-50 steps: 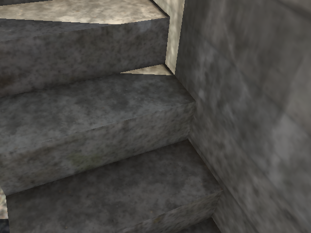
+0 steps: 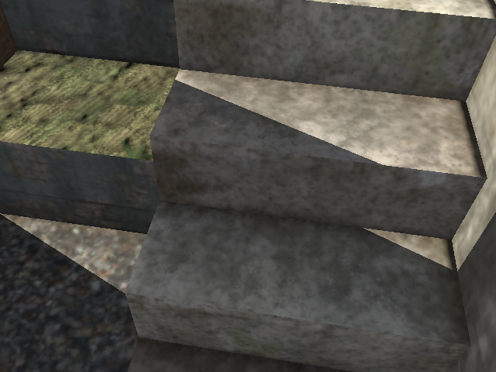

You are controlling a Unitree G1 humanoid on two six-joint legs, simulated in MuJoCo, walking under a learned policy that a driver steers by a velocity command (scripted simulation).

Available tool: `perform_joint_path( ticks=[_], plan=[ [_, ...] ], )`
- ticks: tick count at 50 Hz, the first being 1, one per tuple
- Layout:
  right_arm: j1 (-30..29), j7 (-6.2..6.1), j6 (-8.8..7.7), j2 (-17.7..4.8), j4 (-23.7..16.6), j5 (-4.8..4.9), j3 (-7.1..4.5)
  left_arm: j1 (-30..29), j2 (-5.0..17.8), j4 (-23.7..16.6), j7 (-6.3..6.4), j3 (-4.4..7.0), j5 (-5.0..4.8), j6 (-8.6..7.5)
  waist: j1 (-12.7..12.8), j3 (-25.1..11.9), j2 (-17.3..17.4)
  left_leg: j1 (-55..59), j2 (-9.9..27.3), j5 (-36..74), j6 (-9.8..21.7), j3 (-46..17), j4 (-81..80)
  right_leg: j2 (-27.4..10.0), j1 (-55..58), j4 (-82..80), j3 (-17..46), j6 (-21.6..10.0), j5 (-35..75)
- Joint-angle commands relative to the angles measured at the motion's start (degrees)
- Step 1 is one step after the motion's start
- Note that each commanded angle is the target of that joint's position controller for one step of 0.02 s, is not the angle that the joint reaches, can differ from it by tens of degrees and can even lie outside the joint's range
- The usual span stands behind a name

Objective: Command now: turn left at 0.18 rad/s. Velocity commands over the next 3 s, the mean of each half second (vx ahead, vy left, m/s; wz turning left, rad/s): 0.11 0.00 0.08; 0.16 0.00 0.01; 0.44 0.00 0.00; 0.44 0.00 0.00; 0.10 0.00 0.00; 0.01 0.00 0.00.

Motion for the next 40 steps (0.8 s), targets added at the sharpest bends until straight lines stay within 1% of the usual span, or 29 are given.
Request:
perform_joint_path(
  ticks=[1,2,3,4,5,6,7,8,9,11,12,13,14,15,16,17,18,19,20,22,25,26,27,29,31,34,35,37,40],
  plan=[
    [7.42,0.17,0.01,-7.03,3.07,-0.51,-2.06,-18.10,6.26,-10.39,-0.57,0.38,-1.41,-4.22,-7.15,3.95,-0.69,8.41,3.96,-14.83,-5.79,7.82,-6.97,-10.09,-3.19,-26.40,19.41,5.15,-19.65],
    [6.69,0.38,-0.01,-7.54,3.49,-1.09,-2.55,-14.78,8.68,-9.44,0.23,1.81,-0.59,-3.63,-5.15,4.09,-1.84,10.77,3.25,-12.73,-5.23,8.88,-7.99,-10.00,-2.22,-26.74,18.89,4.71,-17.21],
    [9.75,2.02,-0.07,-5.80,5.14,-0.99,-2.84,-13.92,5.89,-9.45,0.91,1.16,1.57,-4.05,-6.33,4.41,-3.44,14.72,4.99,-8.69,-5.49,9.06,-2.27,-11.02,-1.23,-26.35,19.10,8.58,-18.46],
    [9.53,2.27,-0.45,-5.70,5.53,-0.92,-3.23,-14.53,6.26,-10.28,1.32,1.20,1.76,-4.38,-5.65,6.46,-3.62,14.07,4.83,-8.16,-5.25,7.48,-4.32,-11.10,0.96,-26.44,18.76,8.59,-17.97],
    [9.31,2.56,-0.73,-5.00,5.59,-1.06,-3.01,-15.61,5.69,-10.99,1.61,0.82,1.26,-5.02,-5.66,7.34,-2.49,15.30,6.02,-6.75,-5.19,8.29,-11.49,-10.96,2.79,-26.89,17.97,7.90,-20.07],
    [7.32,2.61,-0.84,-5.51,4.56,-1.44,-3.15,-14.60,7.43,-11.36,1.44,1.32,0.38,-5.30,-4.77,8.09,-1.41,16.95,6.84,-9.48,-5.11,11.44,-20.06,-12.04,4.99,-28.44,18.57,5.64,-22.27],
    [6.36,2.81,-0.63,-5.88,5.04,-1.99,-2.63,-10.55,8.31,-11.11,2.13,1.83,-0.95,-5.25,-3.17,7.14,0.77,15.83,7.51,-11.77,-5.43,11.47,-27.52,-14.92,10.28,-28.95,23.61,2.77,-25.17],
    [6.40,2.85,-0.45,-5.30,3.97,-1.81,-2.48,-8.13,9.72,-10.97,2.53,2.44,-1.27,-4.86,-1.93,7.63,-0.47,15.65,7.98,-13.73,-4.49,11.28,-32.28,-17.67,15.11,-30.40,26.67,1.18,-26.71],
    [3.44,2.71,-0.29,-4.87,2.74,-1.29,-1.98,-8.43,9.98,-11.42,2.27,2.65,-1.24,-4.49,-0.67,8.97,-2.88,14.37,8.05,-15.93,-4.02,11.58,-36.53,-19.05,18.54,-31.74,28.35,-0.89,-25.88],
    [-0.16,2.44,-0.51,-3.91,-0.05,-0.73,-0.94,-7.85,8.16,-12.19,2.19,1.99,-1.45,-4.18,1.66,7.14,-3.88,12.89,8.30,-19.91,-3.05,11.82,-42.72,-21.02,26.99,-32.84,30.41,-4.80,-22.38],
    [-1.35,2.15,-0.94,-2.99,-1.43,0.09,-0.78,-11.76,5.83,-12.70,1.41,1.23,-1.03,-3.72,0.73,8.22,-5.01,15.75,8.98,-21.59,-2.21,12.95,-48.54,-19.08,27.61,-31.59,25.98,-3.90,-17.75],
    [-1.38,2.81,-1.21,-2.13,-1.80,-0.11,-0.17,-13.11,3.72,-13.14,0.73,0.18,-1.35,-3.14,0.15,6.26,-2.53,21.73,8.47,-21.23,-1.36,14.68,-56.99,-17.09,27.61,-29.63,23.27,-3.59,-11.08],
    [1.16,3.58,-1.43,-0.87,-0.83,0.19,0.40,-13.67,4.35,-12.93,-0.03,0.03,-1.83,-2.42,-1.76,5.25,-0.32,28.07,8.13,-13.41,-0.39,15.75,-63.69,-15.12,27.70,-27.13,19.91,-2.24,-0.70],
    [3.62,4.04,-1.69,-0.01,-0.06,-0.12,0.99,-12.20,5.69,-11.38,-1.09,0.29,-0.57,-1.57,-2.23,3.25,-1.15,32.71,7.75,-5.19,0.86,15.07,-65.17,-14.44,29.06,-24.62,17.93,-1.14,13.75],
    [6.30,3.55,-2.07,-1.92,-0.34,0.05,1.06,-9.45,5.85,-10.34,-2.26,0.17,0.26,-1.36,-3.32,-1.42,-0.53,37.20,8.85,9.38,3.04,12.10,-60.29,-14.07,30.74,-19.91,16.13,-0.39,33.01],
    [3.03,3.52,-2.27,-5.25,-1.35,0.64,0.70,-8.46,5.30,-11.68,-2.67,0.20,0.88,-1.85,-1.19,-3.14,2.88,35.16,8.89,18.21,7.13,11.13,-57.28,-11.28,33.60,-16.19,10.90,1.61,43.45],
    [10.90,2.68,-0.54,-1.85,-1.46,-0.16,1.60,-6.99,9.80,-7.40,7.85,2.38,-1.04,-2.73,-3.34,-5.25,-6.72,37.91,7.08,7.19,4.35,12.25,-60.39,-13.61,37.55,-18.67,10.48,1.79,63.52],
    [12.60,2.43,0.07,-1.05,-0.36,-0.06,1.97,-9.35,8.89,-7.70,10.78,1.40,0.14,-1.90,-4.75,-3.36,-6.54,36.12,5.82,2.47,3.80,12.61,-63.17,-13.75,39.22,-15.57,10.65,1.57,68.34],
    [11.79,2.09,0.37,-0.54,-0.64,-0.52,2.30,-10.88,9.45,-7.84,11.81,1.54,-0.36,-1.21,-5.22,-1.88,-3.79,35.94,4.94,3.86,3.74,13.07,-65.18,-13.33,39.16,-14.09,10.62,1.38,67.75],
    [11.24,1.22,0.39,-1.05,-0.53,-1.68,2.32,-11.24,9.53,-7.89,12.43,2.04,-0.23,-0.95,-4.15,-1.43,-0.32,39.95,5.66,10.85,4.58,13.33,-67.42,-12.86,36.53,-13.90,10.50,0.81,59.05],
    [9.62,0.33,0.28,-1.14,-1.66,-1.92,2.29,-10.44,9.42,-6.91,12.11,2.69,-0.60,-1.11,-3.29,0.48,1.05,43.37,6.92,16.85,4.68,12.48,-66.85,-11.92,32.37,-15.75,10.85,2.04,50.59],
    [9.23,0.49,-0.30,-0.99,-2.08,-2.52,2.43,-12.07,10.01,-6.31,11.59,2.82,-0.81,-0.73,-4.11,2.77,1.04,43.91,7.32,22.24,4.63,12.83,-67.95,-11.33,29.09,-14.81,9.77,2.16,47.54],
    [9.75,0.53,-0.48,-0.41,-1.86,-2.69,2.56,-11.63,9.34,-6.03,11.24,2.90,-1.16,-0.62,-3.98,2.18,2.10,45.72,8.02,26.79,4.65,12.92,-67.79,-10.76,27.89,-14.45,9.36,2.22,43.54],
    [9.36,0.43,-0.42,-0.53,-2.14,-2.42,2.40,-11.01,8.56,-5.40,10.86,2.83,-1.38,-0.69,-3.92,1.10,3.31,48.83,8.46,31.45,5.00,12.95,-67.14,-10.57,26.04,-14.76,9.17,2.41,40.52],
    [10.25,0.22,-0.92,-0.25,-2.08,-1.98,2.46,-10.18,9.21,-4.41,10.92,3.12,-1.18,-0.26,-4.13,0.49,3.92,50.23,8.84,34.15,5.04,13.13,-67.21,-10.18,25.99,-14.61,9.10,2.72,37.97],
    [9.88,-0.03,-0.92,-0.13,-2.46,-2.20,2.81,-10.34,9.55,-3.84,10.55,3.08,-1.14,0.28,-4.25,1.89,4.33,50.66,9.14,32.66,5.44,12.65,-67.63,-10.50,24.59,-15.80,9.32,3.48,33.24],
    [9.91,-0.03,-1.04,-0.17,-2.85,-2.37,2.85,-11.23,9.81,-4.68,10.87,3.17,-0.75,0.52,-4.57,1.94,4.29,49.86,9.38,33.06,5.61,12.60,-67.83,-10.67,24.67,-15.47,9.38,3.62,32.30],
    [10.57,0.06,-1.13,0.52,-2.44,-2.59,3.21,-10.72,9.48,-4.37,11.02,2.80,-0.52,0.87,-4.65,1.06,3.17,49.34,8.89,25.03,5.88,12.55,-69.65,-11.00,26.12,-17.58,9.76,3.56,29.62],
    [11.32,0.33,-2.08,-0.37,-1.76,-2.57,3.02,-10.72,10.61,-4.41,11.35,2.67,-0.04,1.46,-4.97,2.02,1.92,47.79,8.40,18.04,7.08,12.17,-72.60,-11.43,27.75,-18.35,10.10,2.51,27.76]
  ],
)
